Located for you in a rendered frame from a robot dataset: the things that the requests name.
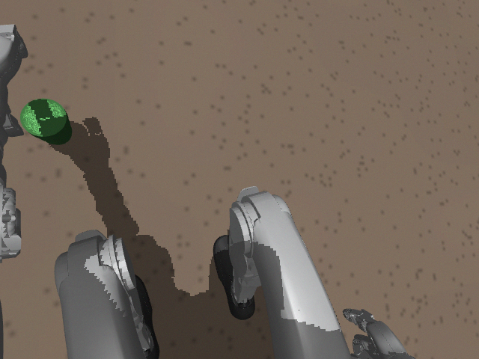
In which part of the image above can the right robot foot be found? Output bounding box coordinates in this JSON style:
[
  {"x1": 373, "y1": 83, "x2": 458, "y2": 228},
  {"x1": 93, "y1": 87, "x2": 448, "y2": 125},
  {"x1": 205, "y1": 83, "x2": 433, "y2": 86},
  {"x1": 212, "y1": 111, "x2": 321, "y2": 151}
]
[{"x1": 213, "y1": 235, "x2": 255, "y2": 320}]

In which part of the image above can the left robot arm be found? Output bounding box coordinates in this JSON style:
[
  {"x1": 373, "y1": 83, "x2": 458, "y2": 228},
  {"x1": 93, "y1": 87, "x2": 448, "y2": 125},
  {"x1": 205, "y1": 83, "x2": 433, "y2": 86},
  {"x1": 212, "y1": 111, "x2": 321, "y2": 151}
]
[{"x1": 0, "y1": 78, "x2": 21, "y2": 359}]

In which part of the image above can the right robot hand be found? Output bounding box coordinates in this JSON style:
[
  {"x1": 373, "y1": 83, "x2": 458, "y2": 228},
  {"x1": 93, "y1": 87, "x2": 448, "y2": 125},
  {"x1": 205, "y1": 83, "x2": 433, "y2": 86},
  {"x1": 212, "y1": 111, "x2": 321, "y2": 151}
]
[{"x1": 343, "y1": 309, "x2": 408, "y2": 359}]

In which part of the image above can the left robot foot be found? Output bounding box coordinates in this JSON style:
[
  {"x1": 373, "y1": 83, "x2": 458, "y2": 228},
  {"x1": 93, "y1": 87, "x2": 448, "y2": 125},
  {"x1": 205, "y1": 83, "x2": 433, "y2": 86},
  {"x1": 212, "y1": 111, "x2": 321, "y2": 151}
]
[{"x1": 135, "y1": 275, "x2": 159, "y2": 359}]

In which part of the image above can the left robot hand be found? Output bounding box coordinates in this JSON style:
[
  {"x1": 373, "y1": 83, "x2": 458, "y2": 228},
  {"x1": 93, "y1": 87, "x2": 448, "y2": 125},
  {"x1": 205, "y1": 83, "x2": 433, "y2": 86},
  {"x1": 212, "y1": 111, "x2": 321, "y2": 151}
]
[{"x1": 0, "y1": 24, "x2": 28, "y2": 137}]

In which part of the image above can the cup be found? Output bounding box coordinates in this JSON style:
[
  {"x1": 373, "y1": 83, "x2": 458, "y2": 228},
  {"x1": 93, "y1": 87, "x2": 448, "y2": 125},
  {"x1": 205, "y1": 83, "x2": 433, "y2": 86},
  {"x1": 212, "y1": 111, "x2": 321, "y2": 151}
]
[{"x1": 20, "y1": 99, "x2": 72, "y2": 145}]

